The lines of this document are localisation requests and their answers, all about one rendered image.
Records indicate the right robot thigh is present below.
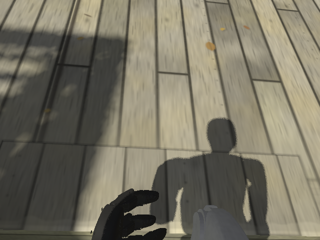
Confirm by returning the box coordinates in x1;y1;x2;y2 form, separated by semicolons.
192;207;249;240

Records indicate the left robot hand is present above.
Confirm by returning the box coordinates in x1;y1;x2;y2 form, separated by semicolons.
90;188;167;240

